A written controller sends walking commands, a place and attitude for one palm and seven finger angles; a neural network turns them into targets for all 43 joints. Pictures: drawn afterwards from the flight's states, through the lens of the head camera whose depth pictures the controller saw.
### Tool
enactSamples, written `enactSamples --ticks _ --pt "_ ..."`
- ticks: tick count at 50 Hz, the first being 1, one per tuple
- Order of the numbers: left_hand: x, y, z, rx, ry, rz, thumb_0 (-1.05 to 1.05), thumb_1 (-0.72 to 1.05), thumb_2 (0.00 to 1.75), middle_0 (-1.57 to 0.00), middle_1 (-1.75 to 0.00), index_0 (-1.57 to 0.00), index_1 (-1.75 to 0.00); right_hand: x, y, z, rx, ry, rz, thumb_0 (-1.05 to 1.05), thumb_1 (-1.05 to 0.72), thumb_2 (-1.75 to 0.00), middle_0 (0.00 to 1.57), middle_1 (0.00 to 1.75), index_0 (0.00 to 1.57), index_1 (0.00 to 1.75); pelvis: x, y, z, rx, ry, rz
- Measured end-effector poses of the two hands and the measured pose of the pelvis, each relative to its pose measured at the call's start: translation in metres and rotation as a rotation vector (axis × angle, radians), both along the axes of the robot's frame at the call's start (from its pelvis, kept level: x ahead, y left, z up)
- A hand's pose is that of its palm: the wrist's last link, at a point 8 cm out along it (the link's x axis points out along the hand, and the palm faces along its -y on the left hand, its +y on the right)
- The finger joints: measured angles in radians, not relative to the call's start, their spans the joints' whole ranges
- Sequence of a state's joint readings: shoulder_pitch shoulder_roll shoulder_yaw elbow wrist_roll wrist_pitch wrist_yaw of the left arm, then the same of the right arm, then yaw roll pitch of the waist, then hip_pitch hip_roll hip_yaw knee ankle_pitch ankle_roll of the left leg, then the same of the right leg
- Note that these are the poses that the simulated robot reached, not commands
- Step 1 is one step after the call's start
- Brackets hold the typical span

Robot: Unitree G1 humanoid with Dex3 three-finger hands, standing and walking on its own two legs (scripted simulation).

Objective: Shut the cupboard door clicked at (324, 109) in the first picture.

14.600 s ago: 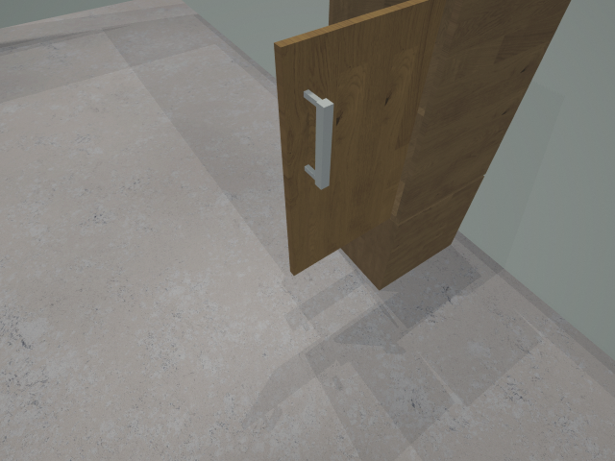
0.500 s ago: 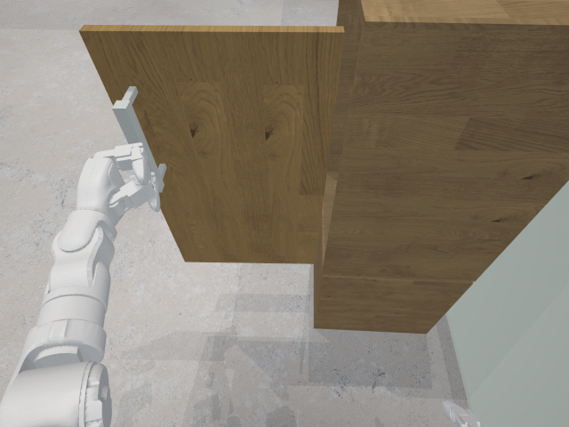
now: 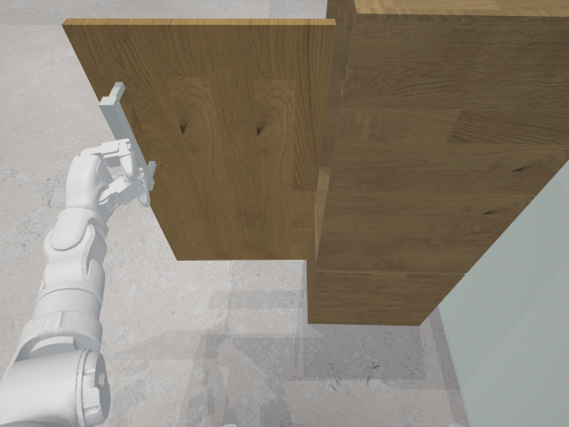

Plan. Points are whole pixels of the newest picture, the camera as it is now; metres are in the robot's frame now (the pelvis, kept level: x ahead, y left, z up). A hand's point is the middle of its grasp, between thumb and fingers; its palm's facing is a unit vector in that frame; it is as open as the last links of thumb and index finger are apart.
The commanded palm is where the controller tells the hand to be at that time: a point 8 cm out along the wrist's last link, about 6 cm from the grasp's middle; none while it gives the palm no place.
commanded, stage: push the door shut along its arc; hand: left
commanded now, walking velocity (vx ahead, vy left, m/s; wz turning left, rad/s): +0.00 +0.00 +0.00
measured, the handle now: (133, 140) +0.52 +0.24 +0.11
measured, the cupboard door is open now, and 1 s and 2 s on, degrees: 92 81 68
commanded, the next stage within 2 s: pull the fist back off the door in 1.96 s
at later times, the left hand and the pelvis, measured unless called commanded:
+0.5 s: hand (147, 155) +0.47 +0.20 +0.12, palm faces -0.08 -1.00 -0.01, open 3.2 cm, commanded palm +0.46 +0.25 +0.11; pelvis -0.01 +0.00 -0.01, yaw +1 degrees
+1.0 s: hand (150, 140) +0.50 +0.21 +0.12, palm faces -0.17 -0.98 +0.00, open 3.2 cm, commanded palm +0.52 +0.23 +0.11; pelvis -0.02 +0.01 -0.02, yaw +1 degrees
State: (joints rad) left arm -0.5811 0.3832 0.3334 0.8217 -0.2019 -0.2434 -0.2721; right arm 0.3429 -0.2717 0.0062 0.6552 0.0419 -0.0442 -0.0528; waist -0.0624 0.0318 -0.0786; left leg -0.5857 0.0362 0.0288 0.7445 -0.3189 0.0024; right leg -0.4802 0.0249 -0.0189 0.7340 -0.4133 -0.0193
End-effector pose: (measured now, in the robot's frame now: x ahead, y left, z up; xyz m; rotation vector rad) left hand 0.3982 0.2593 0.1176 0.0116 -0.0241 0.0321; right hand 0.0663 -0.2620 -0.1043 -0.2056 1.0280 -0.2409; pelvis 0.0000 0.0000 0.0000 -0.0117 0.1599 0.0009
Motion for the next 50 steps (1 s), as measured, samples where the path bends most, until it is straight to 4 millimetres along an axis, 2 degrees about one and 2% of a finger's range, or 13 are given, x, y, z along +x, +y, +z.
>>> enactSamples --ticks 8,13,17,23,33,50 --pt "0.001 0.000 0.003 -0.004 0.014 -0.022 0.02 0.90 0.90 -1.30 -1.50 -1.30 -1.50 0.012 0.003 0.001 0.004 -0.030 0.020 0.00 -0.90 -0.90 0.20 0.30 0.20 0.30 -0.002 0.000 -0.001 -0.002 -0.001 0.008" --pt "0.013 -0.002 0.000 0.006 0.044 -0.048 0.02 0.90 0.90 -1.31 -1.50 -1.30 -1.50 0.009 0.002 -0.001 -0.009 -0.013 0.031 0.00 -0.90 -0.90 0.20 0.30 0.20 0.30 -0.006 0.000 -0.003 -0.006 0.010 0.020" --pt "0.030 -0.006 0.004 -0.004 0.026 -0.074 0.02 0.90 0.90 -1.31 -1.50 -1.30 -1.50 -0.002 -0.001 -0.003 -0.024 0.021 0.019 0.00 -0.90 -0.90 0.20 0.30 0.20 0.30 -0.008 0.000 -0.005 -0.008 0.030 0.018" --pt "0.049 -0.002 0.006 -0.007 0.034 -0.104 0.02 0.90 0.90 -1.32 -1.49 -1.33 -1.50 -0.030 -0.008 -0.007 -0.042 0.100 -0.019 0.00 -0.90 -0.90 0.20 0.30 0.20 0.30 -0.007 0.001 -0.009 -0.012 0.065 0.014" --pt "0.066 0.003 0.006 -0.005 0.038 -0.146 0.02 0.90 0.90 -1.31 -1.49 -1.34 -1.50 -0.073 -0.011 -0.009 -0.056 0.227 -0.072 0.00 -0.90 -0.90 0.20 0.30 0.20 0.30 -0.006 0.003 -0.013 -0.020 0.101 0.010" --pt "0.094 0.004 0.007 -0.003 0.053 -0.206 0.02 0.90 0.90 -1.30 -1.50 -1.33 -1.50 -0.084 -0.001 -0.012 -0.093 0.248 -0.052 0.00 -0.90 -0.90 0.20 0.30 0.21 0.30 -0.017 0.014 -0.025 -0.049 0.163 0.028"
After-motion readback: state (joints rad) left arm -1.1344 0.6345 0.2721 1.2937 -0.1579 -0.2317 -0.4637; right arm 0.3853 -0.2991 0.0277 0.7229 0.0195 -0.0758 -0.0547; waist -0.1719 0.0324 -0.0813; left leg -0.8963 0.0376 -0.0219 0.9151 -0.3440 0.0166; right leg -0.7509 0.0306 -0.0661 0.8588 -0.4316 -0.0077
